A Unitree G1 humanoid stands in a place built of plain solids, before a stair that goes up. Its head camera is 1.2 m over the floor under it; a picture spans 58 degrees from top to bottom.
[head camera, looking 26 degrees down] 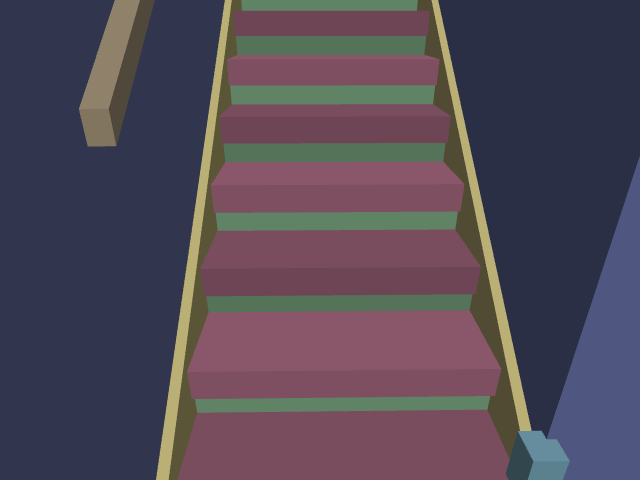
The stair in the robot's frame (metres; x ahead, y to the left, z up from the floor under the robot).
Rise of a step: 0.18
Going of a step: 0.25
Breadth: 0.86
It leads straight ahead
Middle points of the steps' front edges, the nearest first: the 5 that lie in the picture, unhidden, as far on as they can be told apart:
0.91 -0.07 0.36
1.15 -0.06 0.54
1.40 -0.06 0.73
1.65 -0.06 0.91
1.89 -0.05 1.09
